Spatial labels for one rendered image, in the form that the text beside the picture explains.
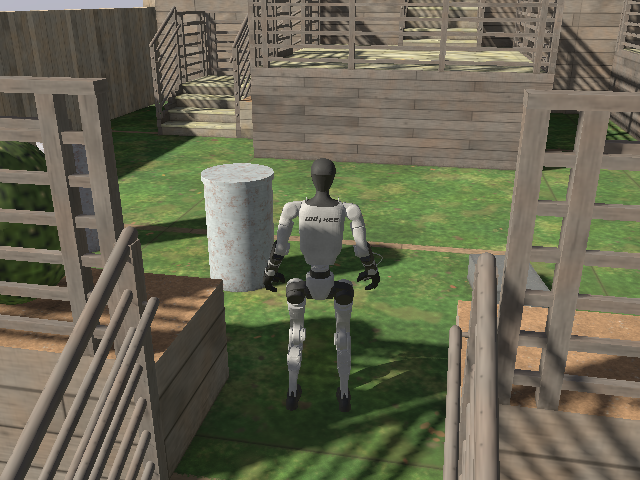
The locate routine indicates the robot right upper arm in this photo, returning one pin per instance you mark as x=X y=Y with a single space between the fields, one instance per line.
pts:
x=353 y=212

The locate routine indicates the left robot hand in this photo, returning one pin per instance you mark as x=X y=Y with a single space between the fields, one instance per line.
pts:
x=267 y=281

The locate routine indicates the robot left shin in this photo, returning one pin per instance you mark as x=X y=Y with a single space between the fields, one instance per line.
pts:
x=294 y=358

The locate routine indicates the robot left forearm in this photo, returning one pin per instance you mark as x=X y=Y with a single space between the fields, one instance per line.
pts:
x=273 y=262

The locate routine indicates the humanoid robot head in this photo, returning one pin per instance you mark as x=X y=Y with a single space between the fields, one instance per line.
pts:
x=322 y=172

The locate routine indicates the robot left upper arm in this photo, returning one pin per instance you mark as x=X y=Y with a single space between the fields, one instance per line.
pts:
x=289 y=212

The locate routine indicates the robot right forearm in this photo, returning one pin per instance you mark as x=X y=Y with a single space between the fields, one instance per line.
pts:
x=369 y=262

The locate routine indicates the right robot hand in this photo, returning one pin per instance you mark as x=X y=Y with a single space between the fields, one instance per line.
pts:
x=375 y=279

